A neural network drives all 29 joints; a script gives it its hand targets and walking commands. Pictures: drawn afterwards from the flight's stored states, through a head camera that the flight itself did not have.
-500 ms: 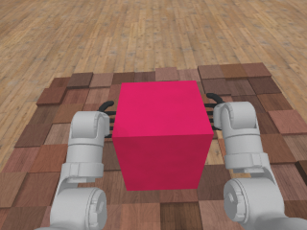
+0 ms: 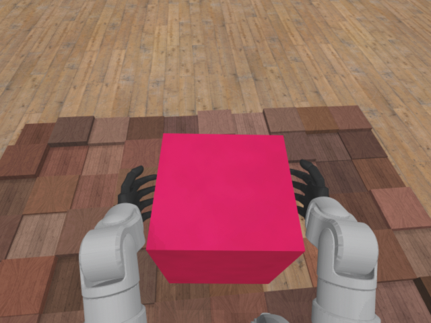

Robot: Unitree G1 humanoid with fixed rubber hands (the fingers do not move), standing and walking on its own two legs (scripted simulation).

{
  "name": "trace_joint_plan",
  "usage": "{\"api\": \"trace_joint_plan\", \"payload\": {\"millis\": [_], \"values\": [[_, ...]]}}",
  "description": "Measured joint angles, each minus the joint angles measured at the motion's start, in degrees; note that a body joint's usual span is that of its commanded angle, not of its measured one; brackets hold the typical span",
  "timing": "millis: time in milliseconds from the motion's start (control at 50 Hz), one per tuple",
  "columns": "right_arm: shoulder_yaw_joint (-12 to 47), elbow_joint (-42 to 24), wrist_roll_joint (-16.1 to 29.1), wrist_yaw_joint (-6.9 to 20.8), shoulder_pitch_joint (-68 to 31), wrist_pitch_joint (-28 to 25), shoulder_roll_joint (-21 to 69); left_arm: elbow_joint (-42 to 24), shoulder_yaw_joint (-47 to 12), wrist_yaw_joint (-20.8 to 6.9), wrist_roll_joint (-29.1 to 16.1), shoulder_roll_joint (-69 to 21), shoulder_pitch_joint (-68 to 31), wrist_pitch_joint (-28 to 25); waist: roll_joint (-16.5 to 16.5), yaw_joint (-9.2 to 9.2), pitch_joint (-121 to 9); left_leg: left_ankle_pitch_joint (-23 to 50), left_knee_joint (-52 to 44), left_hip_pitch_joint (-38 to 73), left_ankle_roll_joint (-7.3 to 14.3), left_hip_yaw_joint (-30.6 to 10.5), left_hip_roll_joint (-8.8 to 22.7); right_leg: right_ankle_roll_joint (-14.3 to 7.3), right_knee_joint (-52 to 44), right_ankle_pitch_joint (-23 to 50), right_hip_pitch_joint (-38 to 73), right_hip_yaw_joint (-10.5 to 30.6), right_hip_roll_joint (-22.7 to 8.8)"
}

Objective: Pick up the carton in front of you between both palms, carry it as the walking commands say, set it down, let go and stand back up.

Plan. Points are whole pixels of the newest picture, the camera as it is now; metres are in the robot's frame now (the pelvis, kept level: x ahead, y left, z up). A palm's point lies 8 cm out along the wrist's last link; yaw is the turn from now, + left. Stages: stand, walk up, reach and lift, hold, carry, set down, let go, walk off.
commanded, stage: carry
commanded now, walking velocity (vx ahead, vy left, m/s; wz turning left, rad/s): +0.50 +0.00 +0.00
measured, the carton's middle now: (221, 216) +0.32 +0.00 +0.01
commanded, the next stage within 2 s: none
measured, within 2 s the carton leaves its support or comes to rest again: neither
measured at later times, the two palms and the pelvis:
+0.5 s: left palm (169, 63) +0.63 +0.11 +0.14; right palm (298, 57) +0.66 -0.19 +0.14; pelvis +0.32 -0.06 +0.00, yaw +4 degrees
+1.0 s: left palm (169, 9) +1.02 +0.15 +0.10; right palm (259, 10) +1.01 -0.15 +0.10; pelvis +0.63 -0.01 +0.00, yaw +2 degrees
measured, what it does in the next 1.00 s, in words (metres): walks ahead: right foot, then left foot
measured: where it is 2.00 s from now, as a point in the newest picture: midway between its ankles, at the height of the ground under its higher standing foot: (217, 136)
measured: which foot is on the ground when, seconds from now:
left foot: down 0.00-0.28, up 0.30-0.72, down 0.74-1.00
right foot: up 0.00-0.22, down 0.24-0.76, up 0.78-1.00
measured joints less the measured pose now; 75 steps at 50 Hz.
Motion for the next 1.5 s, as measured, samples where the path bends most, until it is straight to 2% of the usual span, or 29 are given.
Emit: {"api": "trace_joint_plan", "payload": {"millis": [100,180,220,240,260,280,340,380,420,500,600,680,740,760,780,820,860,920,1060,1160,1200,1240,1280,1320,1400,1500], "values": [[0.8,1.1,-0.2,0.7,2.6,0.6,-0.6,0.8,-2.1,0.0,0.9,0.6,2.5,1.0,-0.2,-0.20,-4.6,-3.7,-5.0,9.9,-1.9,-0.8,0.2,1.1,-16.5,8.8,-3.4,-2.1,-2.0],[1.2,1.3,-0.2,0.7,2.5,1.8,-0.6,0.0,-2.0,0.0,1.1,0.6,2.9,2.6,-0.5,0.02,-6.9,-8.6,-6.0,17.3,-4.1,-1.2,0.3,0.4,-27.6,16.3,-0.9,-5.1,-1.8],[1.0,0.9,-0.4,0.7,1.8,2.7,-0.5,-0.4,-1.5,0.1,1.0,0.5,2.2,3.4,-0.3,0.14,-7.6,-12.3,-4.1,20.1,-5.3,-1.8,0.7,-0.2,-30.8,17.0,1.8,-6.6,-1.3],[0.8,0.8,-0.5,0.6,1.3,3.1,-0.4,-0.3,-1.2,0.1,0.9,0.5,1.6,3.8,-0.2,0.37,-7.8,-14.5,-1.0,20.6,-5.9,-2.1,1.1,-0.9,-31.8,15.8,3.6,-7.3,-0.8],[0.5,1.1,-0.5,0.6,0.6,3.4,-0.8,0.4,-1.0,0.2,0.8,0.3,1.0,3.6,1.3,0.89,-7.7,-15.7,4.6,19.5,-6.4,-2.5,2.7,-2.4,-29.9,16.1,4.0,-8.1,0.0],[0.0,1.3,-0.3,0.6,-0.1,3.9,-1.4,1.4,-1.1,0.3,0.8,0.1,0.0,3.6,2.2,1.20,-7.3,-13.3,13.3,16.2,-6.2,-4.0,3.5,-3.6,-27.3,15.6,3.9,-8.8,0.2],[-1.0,2.8,0.7,0.2,-2.7,5.5,-3.2,4.0,-1.2,1.3,0.4,0.1,-3.0,4.4,2.3,1.51,-5.4,-13.3,37.2,3.1,-3.7,-8.4,1.4,-5.6,-26.5,13.1,6.3,-9.7,0.1],[-1.4,4.0,1.2,-0.2,-5.3,6.3,-3.6,4.4,-0.6,1.6,0.0,0.8,-4.7,5.1,2.4,1.25,-4.1,-10.8,42.0,-4.3,-2.2,-8.6,1.3,-5.6,-29.7,12.8,9.1,-10.2,0.6],[-1.6,5.0,1.6,-0.7,-8.4,6.6,-4.0,4.8,0.1,1.7,-0.6,1.8,-7.2,5.5,2.4,1.22,-2.9,-8.4,40.1,-9.9,-1.8,-8.3,2.0,-5.4,-32.8,12.7,11.8,-10.3,1.2],[-2.1,8.4,2.8,-1.5,-15.9,6.8,-6.3,8.0,1.0,2.0,-2.2,4.8,-14.6,5.9,2.2,1.67,-1.9,-2.9,32.3,-18.0,-2.4,-8.4,3.4,-5.7,-36.9,11.4,16.2,-10.2,2.4],[-3.6,17.7,4.0,-2.2,-25.8,7.5,-9.9,17.6,1.3,2.8,-3.7,8.3,-24.9,6.7,2.2,2.45,-2.6,2.5,27.4,-24.3,-2.7,-8.4,4.4,-5.3,-38.1,7.2,21.1,-9.6,3.5],[-5.2,26.3,4.3,-2.2,-31.9,8.2,-11.7,26.2,2.0,3.0,-4.1,9.8,-31.2,7.5,1.6,2.83,-3.4,4.6,18.8,-23.3,-1.7,-7.5,3.4,-3.4,-37.7,2.2,25.9,-8.5,3.2],[-6.6,32.5,4.1,-2.1,-35.7,7.9,-12.4,32.3,2.9,3.0,-4.0,10.7,-35.4,7.8,0.2,2.76,-3.8,4.6,11.9,-19.0,0.3,-4.4,1.1,-1.6,-33.6,-3.6,28.4,-7.5,1.4],[-7.1,34.8,3.7,-2.1,-36.9,7.1,-12.1,34.1,3.3,3.0,-4.1,11.4,-36.6,7.6,-1.0,2.39,-3.5,7.8,12.3,-18.2,1.1,-3.4,0.4,-1.3,-28.8,-6.0,27.5,-6.9,-0.1],[-7.3,36.9,3.1,-2.0,-37.9,6.0,-11.5,35.6,4.0,3.0,-4.3,12.0,-37.4,7.2,-1.9,1.76,-3.0,6.5,14.9,-18.4,1.2,-2.8,-0.1,-1.3,-20.7,-5.9,24.6,-5.2,-1.1],[-7.6,39.6,1.8,-2.0,-38.7,4.4,-10.3,38.2,5.5,2.9,-4.5,12.8,-38.2,6.2,-1.9,0.41,-1.4,1.5,17.3,-17.6,1.0,-2.9,-0.2,-1.8,-1.9,-7.8,16.4,0.0,0.6],[-7.8,39.6,1.3,-2.0,-37.3,3.7,-9.5,39.6,6.2,2.9,-4.1,12.6,-38.3,5.6,-1.8,-0.44,0.4,-0.6,16.0,-15.4,0.5,-3.3,-0.4,-2.8,9.1,-7.6,8.7,2.1,2.0],[-8.2,36.0,1.5,-2.1,-33.9,3.2,-8.5,38.0,6.7,2.9,-2.9,11.3,-37.2,4.9,-1.6,-1.16,3.2,-1.3,12.2,-11.2,0.2,-3.7,-0.5,-2.7,9.4,-4.3,0.2,2.5,1.7],[-8.2,24.5,2.3,-2.5,-27.0,0.1,-5.8,26.4,7.5,2.9,-2.0,7.6,-31.2,2.4,-1.6,-2.47,6.3,-6.4,7.4,-2.0,-0.9,-4.4,-0.8,-1.1,-3.0,3.3,-11.1,2.2,-0.2],[-7.0,19.5,3.0,-3.0,-24.1,-1.4,-5.2,20.2,6.9,2.6,-1.9,6.2,-27.3,0.9,-1.3,-2.33,5.0,-13.7,7.8,5.6,-3.4,-4.8,-0.5,-1.7,-25.0,15.3,-5.5,-0.7,1.2],[-6.7,19.9,3.0,-2.8,-24.0,-1.5,-5.9,21.0,6.3,2.4,-1.5,6.0,-27.2,0.3,-1.5,-1.75,3.5,-18.0,14.3,6.9,-4.1,-5.3,-0.4,-2.5,-32.1,19.7,0.6,-2.7,1.8],[-5.8,22.6,3.2,-2.3,-25.4,-2.2,-7.8,23.0,5.9,2.3,-0.7,5.8,-27.5,-1.4,1.2,-0.64,3.5,-19.8,28.1,2.9,-3.7,-8.6,0.5,-4.1,-26.1,12.9,0.3,-3.8,3.4],[-5.6,25.6,3.5,-2.1,-25.6,-2.3,-8.8,25.7,5.3,2.2,-0.2,5.7,-27.2,-2.0,1.2,-0.14,3.6,-19.6,42.1,-3.3,-3.3,-11.2,-1.3,-5.3,-23.8,8.7,1.4,-3.8,3.4],[-5.1,27.3,3.5,-2.1,-25.2,-1.6,-8.8,26.7,5.1,2.2,-0.3,5.7,-25.8,-1.5,0.5,0.25,3.8,-16.9,48.0,-8.8,-3.2,-11.0,-2.1,-4.7,-25.7,8.3,4.1,-3.6,3.2],[-4.0,26.8,2.9,-2.2,-24.8,-0.7,-8.2,25.0,5.1,2.2,-1.4,6.0,-23.3,-1.1,0.2,1.13,4.8,-11.7,44.7,-17.6,-3.1,-9.7,-1.1,-5.5,-31.4,7.1,10.4,-3.3,3.4],[-3.7,23.5,2.2,-2.3,-24.5,-1.0,-7.3,21.8,5.5,2.2,-2.4,6.2,-22.7,-1.7,0.7,2.52,3.9,-6.4,35.4,-24.4,-2.9,-9.0,0.1,-5.2,-35.3,4.4,16.8,-2.7,4.1]]}}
